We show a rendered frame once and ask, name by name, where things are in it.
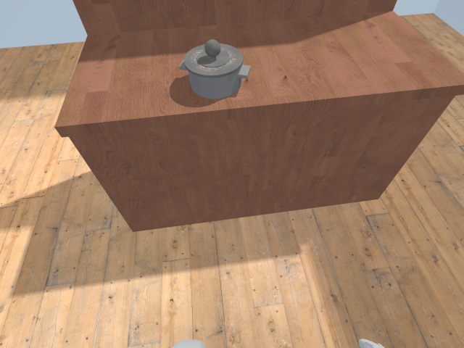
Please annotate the lid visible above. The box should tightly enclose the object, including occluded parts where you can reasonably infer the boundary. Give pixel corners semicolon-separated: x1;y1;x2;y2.
184;43;243;78

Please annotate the pot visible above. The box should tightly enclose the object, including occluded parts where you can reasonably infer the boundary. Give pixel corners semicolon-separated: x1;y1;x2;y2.
179;59;251;99

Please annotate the knob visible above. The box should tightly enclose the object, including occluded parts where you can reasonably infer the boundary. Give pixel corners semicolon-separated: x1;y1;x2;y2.
204;39;221;57

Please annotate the table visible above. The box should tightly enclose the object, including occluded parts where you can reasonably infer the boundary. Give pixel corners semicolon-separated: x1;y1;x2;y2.
54;0;464;232

